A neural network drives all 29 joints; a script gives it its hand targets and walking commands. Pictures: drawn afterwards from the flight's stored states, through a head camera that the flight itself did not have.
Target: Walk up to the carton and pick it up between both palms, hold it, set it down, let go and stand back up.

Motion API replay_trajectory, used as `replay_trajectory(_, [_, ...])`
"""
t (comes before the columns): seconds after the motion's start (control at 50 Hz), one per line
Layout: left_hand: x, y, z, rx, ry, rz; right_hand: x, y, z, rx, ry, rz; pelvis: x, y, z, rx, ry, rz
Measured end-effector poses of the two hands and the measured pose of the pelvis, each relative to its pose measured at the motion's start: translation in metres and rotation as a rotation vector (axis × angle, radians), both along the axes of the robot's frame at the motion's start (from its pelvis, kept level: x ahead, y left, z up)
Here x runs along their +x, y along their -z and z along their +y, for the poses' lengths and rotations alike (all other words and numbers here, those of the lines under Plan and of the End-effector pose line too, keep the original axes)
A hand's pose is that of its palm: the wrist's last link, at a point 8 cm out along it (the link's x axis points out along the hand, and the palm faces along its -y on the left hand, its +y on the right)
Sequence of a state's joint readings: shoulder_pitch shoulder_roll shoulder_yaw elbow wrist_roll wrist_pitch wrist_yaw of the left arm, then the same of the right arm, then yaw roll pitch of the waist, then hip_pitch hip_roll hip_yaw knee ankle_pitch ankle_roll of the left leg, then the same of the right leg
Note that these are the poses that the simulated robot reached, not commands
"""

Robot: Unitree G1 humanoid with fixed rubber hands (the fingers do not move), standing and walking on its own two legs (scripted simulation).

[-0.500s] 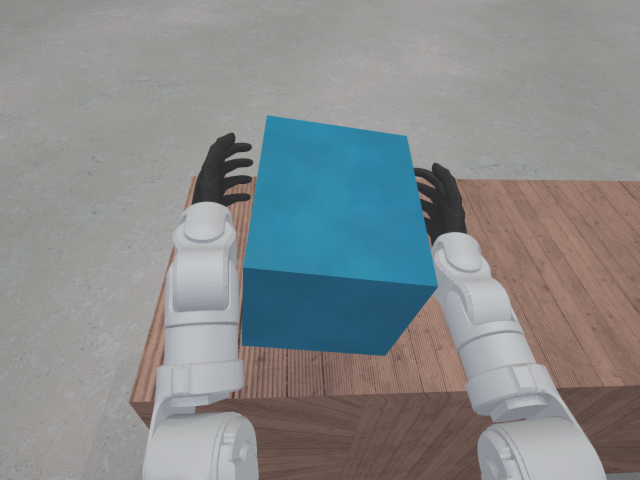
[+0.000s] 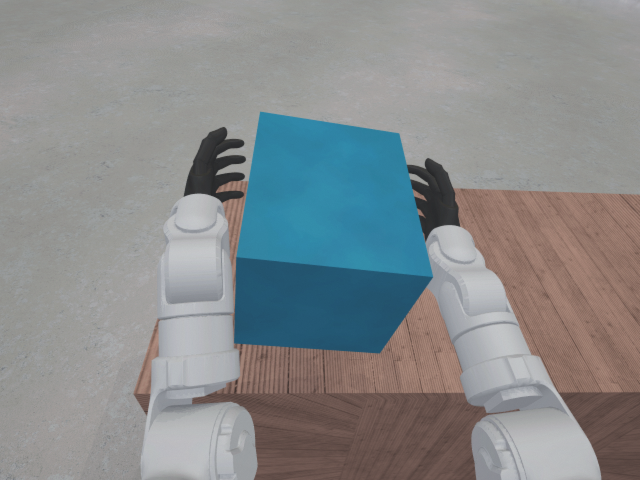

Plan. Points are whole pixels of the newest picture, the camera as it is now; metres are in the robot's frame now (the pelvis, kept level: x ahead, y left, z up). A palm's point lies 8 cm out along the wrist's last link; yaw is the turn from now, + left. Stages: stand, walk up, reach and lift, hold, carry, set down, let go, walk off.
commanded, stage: hold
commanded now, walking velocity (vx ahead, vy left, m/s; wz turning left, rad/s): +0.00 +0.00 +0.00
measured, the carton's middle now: (320, 233) +0.38 +0.02 +0.13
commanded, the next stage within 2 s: none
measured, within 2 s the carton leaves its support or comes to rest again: neither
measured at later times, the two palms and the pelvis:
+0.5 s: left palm (212, 195) +0.36 +0.14 +0.20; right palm (445, 222) +0.36 -0.13 +0.17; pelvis +0.01 +0.00 +0.00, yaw +0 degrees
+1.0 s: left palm (210, 194) +0.36 +0.15 +0.20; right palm (445, 224) +0.36 -0.13 +0.17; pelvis +0.00 +0.00 +0.00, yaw +0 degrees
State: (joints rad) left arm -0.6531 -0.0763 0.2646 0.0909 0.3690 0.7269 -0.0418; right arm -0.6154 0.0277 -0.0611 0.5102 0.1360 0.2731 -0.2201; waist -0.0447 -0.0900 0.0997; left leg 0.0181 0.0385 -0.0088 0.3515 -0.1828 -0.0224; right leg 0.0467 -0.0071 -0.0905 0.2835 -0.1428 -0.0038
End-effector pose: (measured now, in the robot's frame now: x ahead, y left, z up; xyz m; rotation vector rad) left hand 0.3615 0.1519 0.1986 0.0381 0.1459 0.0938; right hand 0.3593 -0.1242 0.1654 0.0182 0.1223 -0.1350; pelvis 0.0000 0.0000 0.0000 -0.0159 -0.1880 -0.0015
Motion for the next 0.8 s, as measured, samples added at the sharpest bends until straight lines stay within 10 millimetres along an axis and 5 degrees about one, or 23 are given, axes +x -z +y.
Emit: replay_trajectory(0.8, [-0.001, 0.001, -0.011, 0.026, 0.022, -0.013, -0.005, 0.004, -0.010, 0.015, 0.017, -0.016, 0.007, 0.000, 0.002, -0.006, 0.001, -0.011])
